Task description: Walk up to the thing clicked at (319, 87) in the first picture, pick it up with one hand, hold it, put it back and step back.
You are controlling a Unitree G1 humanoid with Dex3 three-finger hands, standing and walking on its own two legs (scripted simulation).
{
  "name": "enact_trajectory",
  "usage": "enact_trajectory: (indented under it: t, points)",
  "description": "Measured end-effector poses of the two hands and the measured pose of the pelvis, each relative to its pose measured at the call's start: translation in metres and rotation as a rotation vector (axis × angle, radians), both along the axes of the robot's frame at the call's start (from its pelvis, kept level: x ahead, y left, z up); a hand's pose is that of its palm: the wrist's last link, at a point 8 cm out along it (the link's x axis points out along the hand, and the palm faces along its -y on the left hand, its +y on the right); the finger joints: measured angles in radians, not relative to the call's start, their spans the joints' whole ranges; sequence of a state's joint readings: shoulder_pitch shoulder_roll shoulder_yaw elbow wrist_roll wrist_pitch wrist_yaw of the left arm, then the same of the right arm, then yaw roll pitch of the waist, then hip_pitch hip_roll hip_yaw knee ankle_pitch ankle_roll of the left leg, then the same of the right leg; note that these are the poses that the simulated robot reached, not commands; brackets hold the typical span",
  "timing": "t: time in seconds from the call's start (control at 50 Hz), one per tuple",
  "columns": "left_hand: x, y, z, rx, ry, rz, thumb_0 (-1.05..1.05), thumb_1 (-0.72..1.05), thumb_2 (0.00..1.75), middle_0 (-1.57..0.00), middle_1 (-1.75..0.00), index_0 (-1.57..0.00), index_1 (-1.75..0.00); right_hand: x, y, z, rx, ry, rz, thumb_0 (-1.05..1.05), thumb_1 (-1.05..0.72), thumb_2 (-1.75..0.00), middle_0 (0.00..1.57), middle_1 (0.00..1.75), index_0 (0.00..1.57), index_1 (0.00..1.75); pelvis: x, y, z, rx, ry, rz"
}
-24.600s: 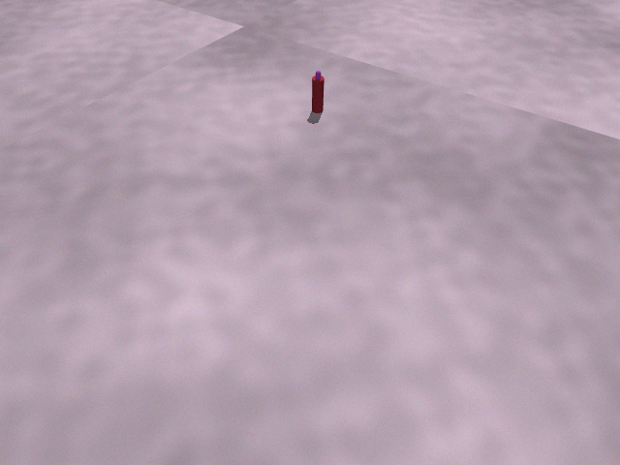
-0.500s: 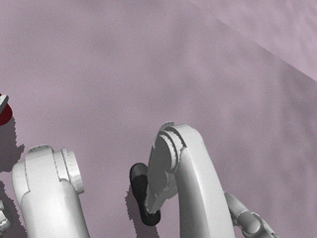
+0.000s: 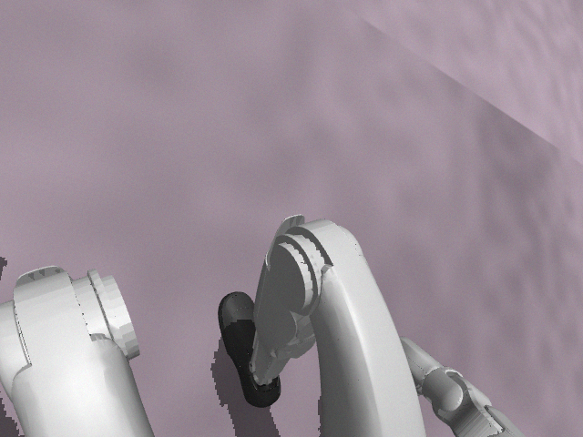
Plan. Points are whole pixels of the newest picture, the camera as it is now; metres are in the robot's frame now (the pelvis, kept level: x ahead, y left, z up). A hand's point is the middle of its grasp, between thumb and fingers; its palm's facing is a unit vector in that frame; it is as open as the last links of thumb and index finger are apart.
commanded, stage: lower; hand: left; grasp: from the side
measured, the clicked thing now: out of the picture +0.44 +0.30 -0.17
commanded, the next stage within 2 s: loosen in 0.02 s
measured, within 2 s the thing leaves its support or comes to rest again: rests again in 0.68 s
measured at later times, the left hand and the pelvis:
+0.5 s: hand out of the picture +0.45 +0.29 -0.14, palm faces +0.35 -0.94 +0.01, open 11.1 cm; pelvis +0.00 +0.00 +0.00, yaw -1 degrees
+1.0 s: hand out of the picture +0.45 +0.32 -0.12, palm faces +0.37 -0.93 +0.00, open 17.2 cm; pelvis +0.00 +0.00 +0.00, yaw -1 degrees
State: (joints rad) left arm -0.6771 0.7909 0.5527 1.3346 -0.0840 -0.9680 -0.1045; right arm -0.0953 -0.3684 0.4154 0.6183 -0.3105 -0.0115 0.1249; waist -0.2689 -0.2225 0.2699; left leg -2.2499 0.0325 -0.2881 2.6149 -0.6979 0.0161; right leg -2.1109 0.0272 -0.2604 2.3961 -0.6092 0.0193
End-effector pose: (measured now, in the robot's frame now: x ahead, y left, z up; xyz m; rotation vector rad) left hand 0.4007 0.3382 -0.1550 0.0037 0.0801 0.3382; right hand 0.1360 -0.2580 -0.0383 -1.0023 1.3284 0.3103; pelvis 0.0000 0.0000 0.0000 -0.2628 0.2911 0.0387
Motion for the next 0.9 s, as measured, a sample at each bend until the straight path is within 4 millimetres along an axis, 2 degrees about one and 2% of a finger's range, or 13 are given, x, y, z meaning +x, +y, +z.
enact_trajectory:
  t: [0.24, 0.34, 0.44, 0.62, 0.78, 0.9]
  points:
    - [0.001, -0.001, -0.001, -0.010, -0.008, 0.015, 0.01, -0.31, 1.10, -0.78, -0.98, -0.76, -1.00, 0.004, 0.003, 0.003, -0.005, -0.011, 0.031, 0.00, -0.91, -0.90, 0.20, 0.30, 0.21, 0.30, -0.002, 0.001, -0.001, -0.010, -0.019, -0.006]
    - [0.001, -0.002, -0.002, -0.020, -0.027, 0.026, 0.01, -0.27, 0.95, -0.80, -0.91, -0.78, -0.92, 0.006, 0.004, 0.004, -0.011, -0.017, 0.043, 0.00, -0.91, -0.90, 0.20, 0.30, 0.21, 0.30, -0.003, 0.001, -0.002, -0.012, -0.029, -0.009]
    - [0.005, -0.001, 0.006, -0.009, -0.072, 0.024, 0.00, -0.27, 0.73, -0.79, -0.80, -0.77, -0.80, 0.007, 0.005, 0.004, -0.013, -0.017, 0.050, 0.00, -0.91, -0.90, 0.20, 0.30, 0.21, 0.30, -0.003, 0.001, -0.002, -0.015, -0.032, -0.011]
    - [0.011, 0.000, 0.010, -0.005, -0.057, 0.000, 0.00, -0.40, 0.41, -0.63, -0.54, -0.62, -0.54, 0.007, 0.008, 0.006, -0.006, -0.038, 0.040, 0.00, -0.92, -0.90, 0.20, 0.30, 0.21, 0.30, -0.003, 0.003, -0.001, -0.020, -0.029, -0.018]
    - [0.003, 0.000, 0.006, -0.023, -0.060, 0.026, -0.01, -0.49, 0.24, -0.44, -0.33, -0.43, -0.33, 0.004, 0.008, 0.008, -0.008, -0.020, 0.047, 0.00, -0.91, -0.90, 0.20, 0.30, 0.21, 0.30, -0.004, 0.002, -0.001, -0.016, -0.031, -0.017]
    - [0.005, 0.006, 0.009, -0.005, -0.081, 0.016, -0.01, -0.54, 0.14, -0.25, -0.17, -0.24, -0.17, 0.006, 0.007, 0.008, -0.020, -0.024, 0.047, 0.00, -0.90, -0.90, 0.20, 0.30, 0.21, 0.30, -0.005, 0.002, -0.001, -0.017, -0.036, -0.018]
